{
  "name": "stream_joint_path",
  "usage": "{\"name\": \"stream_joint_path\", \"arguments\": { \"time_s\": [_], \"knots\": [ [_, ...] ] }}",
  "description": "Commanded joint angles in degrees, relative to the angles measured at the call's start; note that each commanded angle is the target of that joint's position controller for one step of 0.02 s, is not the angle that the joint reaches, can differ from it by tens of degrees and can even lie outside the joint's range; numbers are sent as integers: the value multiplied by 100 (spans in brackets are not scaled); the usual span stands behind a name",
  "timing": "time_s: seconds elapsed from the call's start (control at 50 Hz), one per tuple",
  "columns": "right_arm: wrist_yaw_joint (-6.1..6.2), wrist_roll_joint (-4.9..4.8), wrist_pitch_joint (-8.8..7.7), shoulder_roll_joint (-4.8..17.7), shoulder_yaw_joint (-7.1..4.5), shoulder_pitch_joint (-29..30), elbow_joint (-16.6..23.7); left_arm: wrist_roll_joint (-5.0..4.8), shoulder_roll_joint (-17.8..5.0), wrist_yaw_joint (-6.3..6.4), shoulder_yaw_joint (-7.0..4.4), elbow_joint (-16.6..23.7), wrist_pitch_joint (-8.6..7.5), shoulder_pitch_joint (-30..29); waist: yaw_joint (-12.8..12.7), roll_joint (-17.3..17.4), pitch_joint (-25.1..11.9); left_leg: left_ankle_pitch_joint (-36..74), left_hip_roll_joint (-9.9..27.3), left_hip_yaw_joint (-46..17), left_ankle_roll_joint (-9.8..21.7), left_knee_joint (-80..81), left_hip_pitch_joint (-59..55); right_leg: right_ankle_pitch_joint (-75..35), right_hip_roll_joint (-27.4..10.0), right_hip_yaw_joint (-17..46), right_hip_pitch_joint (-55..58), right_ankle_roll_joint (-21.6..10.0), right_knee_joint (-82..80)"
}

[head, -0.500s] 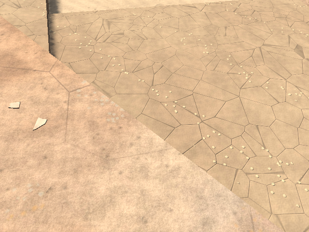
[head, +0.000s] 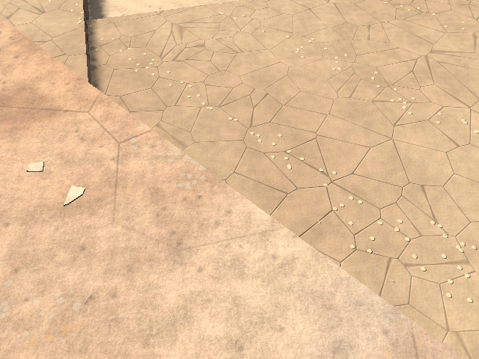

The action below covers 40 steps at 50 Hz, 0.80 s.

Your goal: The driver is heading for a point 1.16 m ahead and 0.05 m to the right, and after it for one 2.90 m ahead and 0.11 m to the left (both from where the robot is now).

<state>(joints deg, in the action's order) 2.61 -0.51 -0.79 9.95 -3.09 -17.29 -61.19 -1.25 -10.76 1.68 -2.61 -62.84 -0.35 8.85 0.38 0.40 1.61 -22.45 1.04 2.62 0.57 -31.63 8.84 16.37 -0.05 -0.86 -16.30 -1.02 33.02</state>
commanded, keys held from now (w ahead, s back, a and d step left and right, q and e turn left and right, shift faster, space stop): w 0.10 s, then no key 0.70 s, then w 0.20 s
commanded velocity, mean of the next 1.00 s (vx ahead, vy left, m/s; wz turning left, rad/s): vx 0.12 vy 0.00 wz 0.00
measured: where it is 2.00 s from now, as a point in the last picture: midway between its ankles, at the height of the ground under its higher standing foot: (259, 328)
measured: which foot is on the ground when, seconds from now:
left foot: down 0.00-1.00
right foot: down 0.00-0.18, up 0.20-0.48, down 0.50-1.00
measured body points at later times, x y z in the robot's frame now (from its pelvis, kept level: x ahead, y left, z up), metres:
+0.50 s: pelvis +0.07 +0.03 +0.00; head +0.09 +0.03 +0.45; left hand +0.20 +0.27 -0.14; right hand +0.06 -0.21 -0.15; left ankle -0.01 +0.11 -0.73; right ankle +0.12 -0.09 -0.73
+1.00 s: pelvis +0.11 +0.00 -0.01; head +0.11 -0.01 +0.44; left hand +0.19 +0.25 -0.15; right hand +0.06 -0.24 -0.16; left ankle -0.01 +0.11 -0.73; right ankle +0.13 -0.09 -0.72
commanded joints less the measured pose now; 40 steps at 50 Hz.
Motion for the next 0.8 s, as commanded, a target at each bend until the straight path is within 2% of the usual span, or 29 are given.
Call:
{"name": "stream_joint_path", "arguments": {
  "time_s": [0.02, 0.04, 0.06, 0.08, 0.1, 0.12, 0.14, 0.16, 0.18, 0.2, 0.22, 0.24, 0.26, 0.28, 0.3, 0.34, 0.36, 0.4, 0.44, 0.46, 0.48, 0.5, 0.52, 0.54, 0.56, 0.58, 0.62, 0.8],
  "knots": [
    [22, -87, -103, 321, -53, -308, 166, -92, -848, 19, -188, 85, -116, 448, -152, -384, 536, -1262, -75, 73, 348, -10, 1348, 2497, -675, 1124, 181, -807, -1128],
    [5, -103, -202, 219, -25, -180, 259, -102, -968, 5, -223, 55, -197, 660, -226, -704, 663, -1031, -129, 149, 366, -458, 1686, 2838, -1092, 1829, 291, -1051, -1519],
    [-32, -107, -299, 136, -5, -66, 345, -82, -1096, -13, -261, 9, -271, 878, -271, -1021, 637, -698, -190, 141, 411, -892, 1892, 2909, -1524, 2639, 463, -1337, -1878],
    [-74, -99, -367, 184, -20, 28, 396, -34, -1138, -21, -280, 8, -337, 958, -278, -1062, 571, -573, -138, -2, 497, -1172, 1886, 2722, -1793, 3154, 436, -1511, -2033],
    [-117, -108, -417, 247, -47, -9, 403, 1, -1120, -27, -278, 84, -395, 802, -175, -1018, 485, -634, -40, -152, 587, -1351, 1818, 2460, -1910, 3244, 357, -1539, -2049],
    [-136, -96, -442, 241, -54, -108, 368, 7, -1074, -32, -262, 206, -421, 468, -5, -928, 436, -627, 3, -215, 642, -1194, 1572, 1652, -1831, 2949, 200, -1417, -1900],
    [-140, -74, -451, 188, -51, -388, 259, -35, -1026, -36, -244, 338, -396, 29, 263, -835, 351, -383, 0, -129, 695, -418, 951, 713, -1559, 2256, -87, -1150, -1628],
    [-126, -41, -440, 199, -75, -782, 85, -89, -943, -39, -221, 458, -336, -404, 535, -670, 289, 307, -83, -44, 704, 563, 14, -318, -1079, 1374, -567, -772, -1179],
    [-97, 49, -381, 568, -187, -1120, -63, -88, -689, -22, -176, 500, -300, -480, 540, 9, 87, 1070, 288, -649, 670, 894, -691, -890, -498, 503, -998, -332, -78],
    [-106, 1, -332, 1171, -324, -1455, -104, 25, -417, 12, -102, 597, -305, -350, 423, 1412, -90, 2191, 1292, -2097, 1036, 1412, -1159, 226, 267, -400, -1679, 137, 1228],
    [-142, 120, -358, 998, -227, -1489, -64, 54, -485, 39, -109, 599, -303, -356, 472, 1610, 40, 3204, 2049, -2996, 1557, 1566, -1044, 1741, 153, -65, -2107, 198, 2011],
    [-131, 165, -412, 641, -109, -1181, 46, 6, -593, 30, -150, 498, -290, -190, 244, 998, 174, 3987, 1997, -2661, 1595, 1337, -1030, 1801, -77, 234, -2202, 184, 2716],
    [-133, 129, -435, 620, -92, -907, 147, -14, -548, 6, -147, 378, -268, -6, 91, 729, 96, 4520, 1792, -2175, 1425, 1212, -1056, 1570, -153, 264, -2209, 148, 2934],
    [-134, 72, -440, 700, -90, -633, 239, -13, -539, -3, -163, 302, -256, 52, -24, 503, 88, 4818, 1612, -1786, 1223, 1177, -1073, 1198, -265, 260, -2204, 105, 2733],
    [-116, 55, -427, 580, -33, -432, 281, 6, -518, -5, -172, 284, -238, -30, -104, 401, 67, 5135, 1421, -1402, 1013, 1149, -991, 790, -381, 287, -1993, 77, 2296],
    [-102, 111, -356, 496, 27, -438, 220, -1, -267, -40, -112, 265, -207, -197, -101, 540, -37, 5567, 1022, -807, 797, 1090, -770, 256, -251, 36, -1348, 109, 1437],
    [-84, 131, -321, 554, 27, -455, 195, -9, -210, -50, -84, 284, -190, -309, -78, 603, -101, 5750, 917, -644, 768, 1039, -688, 112, -174, -55, -1053, 111, 1067],
    [-57, 115, -270, 739, -8, -481, 152, -31, -279, -45, -69, 315, -133, -473, -33, 666, -197, 5878, 907, -599, 808, 979, -552, -65, -51, -184, -591, 103, 554],
    [-55, 41, -233, 788, -27, -353, 128, -25, -358, -34, -68, 298, -77, -463, -98, 665, -219, 5495, 955, -674, 846, 936, -409, -519, -38, -198, -143, 22, -8],
    [-71, -10, -223, 782, -34, -273, 104, 15, -388, -29, -70, 272, -64, -394, -194, 587, -180, 5105, 920, -671, 776, 892, -246, -1095, -49, -189, 215, -63, -527],
    [-99, -31, -232, 807, -64, -372, 38, 92, -533, -12, -103, 247, -49, -315, -219, 414, -188, 4494, 796, -677, 641, 877, -126, -1826, -133, -29, 593, -165, -862],
    [-115, 37, -252, 818, -95, -451, 33, 136, -814, 15, -170, 210, -39, -165, -160, 110, -333, 3588, 565, -573, 480, 765, 42, -3104, -421, 277, 1073, -278, -772],
    [-127, 113, -253, 592, -86, -917, -65, 104, -1010, 25, -211, 213, -29, -224, 151, -301, -510, 2480, 232, -396, 275, 831, 452, -3745, -605, 383, 1581, -543, -314],
    [-108, 121, -214, 319, -21, -1031, -144, 34, -764, 7, -177, 195, -9, -315, 130, -425, -524, 1799, 113, -282, 131, 896, 531, -3400, -639, 432, 1580, -706, -165],
    [-88, 77, -171, 381, -31, -811, -123, -8, -606, -9, -156, 203, -2, -420, 54, -300, -316, 1570, 22, -207, 74, 859, 573, -3040, -533, 419, 1362, -662, -178],
    [-59, 42, -130, 423, -39, -625, -76, 16, -594, -14, -153, 209, -11, -507, 26, -240, -234, 1549, -7, -160, 53, 784, 593, -2928, -479, 417, 1204, -592, -205],
    [-36, 72, -61, 471, -42, -581, -66, 71, -608, -24, -154, 190, -57, -543, 37, -167, -259, 1735, 9, -161, 54, 709, 505, -3007, -460, 419, 1083, -549, -213],
    [-32, 80, 6, 437, -5, -547, -187, 48, -614, -9, -157, 67, -46, -549, 40, -63, -251, 1623, 92, -178, 73, 720, 248, -2707, -381, 376, 880, -507, -284]
  ]
}}
Keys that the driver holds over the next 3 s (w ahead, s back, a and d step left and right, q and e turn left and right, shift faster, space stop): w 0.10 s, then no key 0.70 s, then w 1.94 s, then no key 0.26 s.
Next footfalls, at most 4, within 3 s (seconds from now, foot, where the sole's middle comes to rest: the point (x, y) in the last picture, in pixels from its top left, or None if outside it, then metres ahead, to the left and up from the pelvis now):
0.50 right None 0.21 -0.11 -0.77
1.60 left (220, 353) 0.52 0.09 -0.77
2.18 right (272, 260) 0.81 -0.07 -0.77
2.80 left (218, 189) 1.11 0.11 -0.77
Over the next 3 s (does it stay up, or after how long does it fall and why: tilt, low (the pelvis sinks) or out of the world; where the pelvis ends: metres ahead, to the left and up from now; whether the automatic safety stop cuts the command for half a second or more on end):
stays up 1.04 0.04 0.01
